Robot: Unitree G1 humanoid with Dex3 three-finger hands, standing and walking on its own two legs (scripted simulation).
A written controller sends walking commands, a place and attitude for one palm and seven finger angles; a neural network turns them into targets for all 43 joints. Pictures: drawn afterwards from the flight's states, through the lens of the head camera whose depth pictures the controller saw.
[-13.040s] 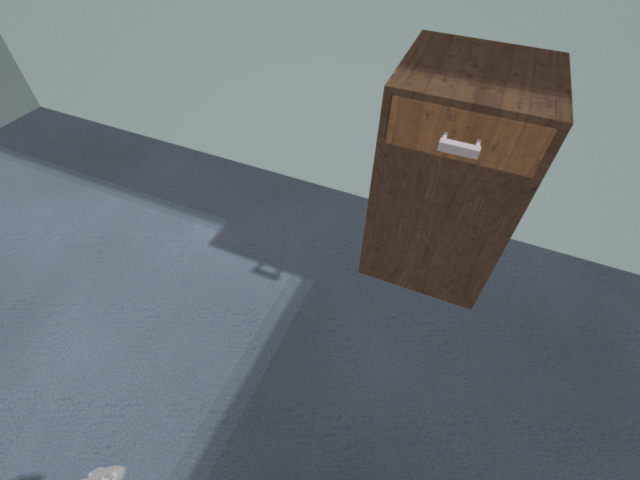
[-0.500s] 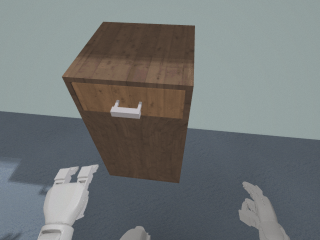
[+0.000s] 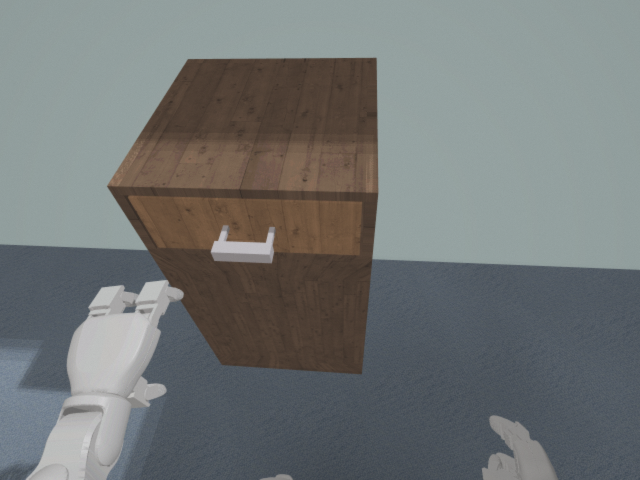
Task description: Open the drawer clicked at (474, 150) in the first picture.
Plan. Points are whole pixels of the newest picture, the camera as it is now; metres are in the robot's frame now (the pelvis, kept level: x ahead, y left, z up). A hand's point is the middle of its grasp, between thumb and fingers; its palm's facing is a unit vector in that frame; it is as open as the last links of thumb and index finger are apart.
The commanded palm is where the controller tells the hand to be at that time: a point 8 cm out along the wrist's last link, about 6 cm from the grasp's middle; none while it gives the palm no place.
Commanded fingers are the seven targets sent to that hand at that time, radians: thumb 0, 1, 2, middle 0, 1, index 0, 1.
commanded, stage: raise the hand with hooked fingers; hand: left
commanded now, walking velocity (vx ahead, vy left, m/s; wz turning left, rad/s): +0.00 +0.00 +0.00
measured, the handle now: (245, 241) +0.49 +0.19 -0.05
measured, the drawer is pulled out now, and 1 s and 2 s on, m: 0.00 0.00 0.00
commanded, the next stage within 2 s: move the hooked fingers above the handle in 0.90 s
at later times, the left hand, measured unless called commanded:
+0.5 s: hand (142, 283) +0.31 +0.24 +0.10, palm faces +0.05 -0.09 -0.99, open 13.8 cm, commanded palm +0.28 +0.25 +0.16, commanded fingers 0.00 -0.50 0.30 -0.30 -1.20 -0.30 -1.20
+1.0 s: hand (150, 284) +0.31 +0.23 +0.10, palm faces +0.04 -0.09 -0.99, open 13.9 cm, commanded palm +0.28 +0.24 +0.16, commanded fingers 0.00 -0.50 0.30 -0.30 -1.20 -0.30 -1.20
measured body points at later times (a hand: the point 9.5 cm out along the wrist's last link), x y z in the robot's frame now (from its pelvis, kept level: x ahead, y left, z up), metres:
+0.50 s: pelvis +0.00 +0.00 +0.02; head +0.02 -0.03 +0.47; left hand +0.30 +0.25 +0.15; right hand +0.21 -0.22 -0.09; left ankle +0.03 +0.11 -0.71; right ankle -0.04 -0.11 -0.71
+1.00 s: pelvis +0.00 +0.00 +0.02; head +0.02 -0.04 +0.47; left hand +0.30 +0.24 +0.15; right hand +0.18 -0.24 -0.10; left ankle +0.03 +0.11 -0.71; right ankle -0.04 -0.11 -0.71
